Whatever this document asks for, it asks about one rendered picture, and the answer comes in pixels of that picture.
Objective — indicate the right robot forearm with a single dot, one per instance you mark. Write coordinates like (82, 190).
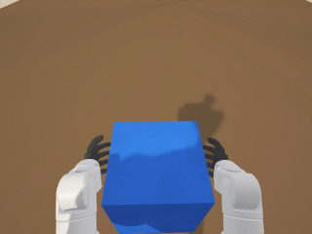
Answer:
(240, 199)

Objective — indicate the carton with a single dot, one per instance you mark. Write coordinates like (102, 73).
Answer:
(157, 178)

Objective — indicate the right robot hand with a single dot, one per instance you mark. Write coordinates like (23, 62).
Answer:
(218, 154)

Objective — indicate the left robot hand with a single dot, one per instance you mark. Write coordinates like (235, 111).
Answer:
(94, 148)

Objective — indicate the left robot forearm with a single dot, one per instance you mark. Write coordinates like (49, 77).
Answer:
(76, 199)

